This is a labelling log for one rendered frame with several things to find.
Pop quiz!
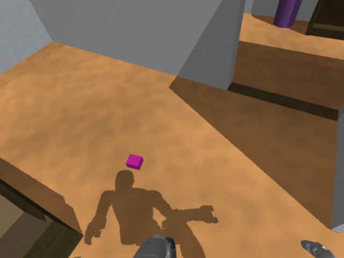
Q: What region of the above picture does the right robot hand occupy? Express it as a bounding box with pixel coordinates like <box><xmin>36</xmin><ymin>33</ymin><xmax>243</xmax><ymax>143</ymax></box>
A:
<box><xmin>301</xmin><ymin>240</ymin><xmax>336</xmax><ymax>258</ymax></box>

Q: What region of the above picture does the left robot foot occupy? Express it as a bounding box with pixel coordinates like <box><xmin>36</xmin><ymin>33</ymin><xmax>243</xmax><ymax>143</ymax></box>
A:
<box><xmin>165</xmin><ymin>238</ymin><xmax>176</xmax><ymax>258</ymax></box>

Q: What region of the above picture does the bookshelf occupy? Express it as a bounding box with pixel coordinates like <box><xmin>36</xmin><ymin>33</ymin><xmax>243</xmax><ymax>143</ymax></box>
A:
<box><xmin>305</xmin><ymin>0</ymin><xmax>344</xmax><ymax>40</ymax></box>

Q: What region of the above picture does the bed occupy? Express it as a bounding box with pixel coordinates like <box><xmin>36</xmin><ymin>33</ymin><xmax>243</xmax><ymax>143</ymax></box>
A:
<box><xmin>0</xmin><ymin>179</ymin><xmax>83</xmax><ymax>258</ymax></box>

